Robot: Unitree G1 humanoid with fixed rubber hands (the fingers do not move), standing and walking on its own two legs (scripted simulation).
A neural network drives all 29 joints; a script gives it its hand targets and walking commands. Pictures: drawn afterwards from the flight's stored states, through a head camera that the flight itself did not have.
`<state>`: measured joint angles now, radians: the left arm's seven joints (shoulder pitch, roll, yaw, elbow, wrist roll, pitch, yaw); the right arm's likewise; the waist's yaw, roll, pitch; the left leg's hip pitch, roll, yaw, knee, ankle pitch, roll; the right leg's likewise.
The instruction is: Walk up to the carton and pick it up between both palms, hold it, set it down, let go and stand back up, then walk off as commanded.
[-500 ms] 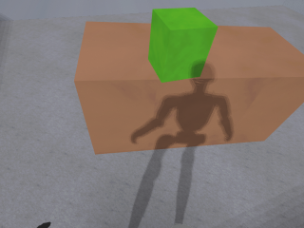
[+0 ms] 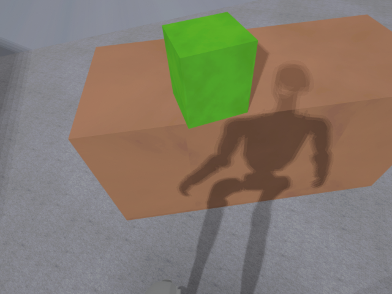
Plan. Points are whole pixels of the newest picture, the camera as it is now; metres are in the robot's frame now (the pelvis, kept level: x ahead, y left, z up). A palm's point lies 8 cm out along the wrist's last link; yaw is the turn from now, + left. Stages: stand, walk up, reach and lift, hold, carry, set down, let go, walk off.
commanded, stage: walk up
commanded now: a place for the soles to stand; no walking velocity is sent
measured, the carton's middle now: (207, 71) +0.75 +0.00 +0.04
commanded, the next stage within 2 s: none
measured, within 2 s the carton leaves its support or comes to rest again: neither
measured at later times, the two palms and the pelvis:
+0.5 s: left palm (89, 284) +0.18 +0.27 -0.12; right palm out of the picture +0.12 -0.38 -0.11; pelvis +0.08 -0.05 -0.02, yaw +0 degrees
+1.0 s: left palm (89, 268) +0.20 +0.27 -0.11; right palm out of the picture +0.15 -0.36 -0.12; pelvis +0.10 -0.04 -0.01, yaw +2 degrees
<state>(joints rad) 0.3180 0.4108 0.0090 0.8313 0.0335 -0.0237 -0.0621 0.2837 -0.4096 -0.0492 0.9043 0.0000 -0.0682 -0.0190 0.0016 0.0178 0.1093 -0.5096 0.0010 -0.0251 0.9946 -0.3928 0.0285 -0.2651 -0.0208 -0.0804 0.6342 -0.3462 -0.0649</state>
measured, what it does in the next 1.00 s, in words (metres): walks ahead: left foot, then right foot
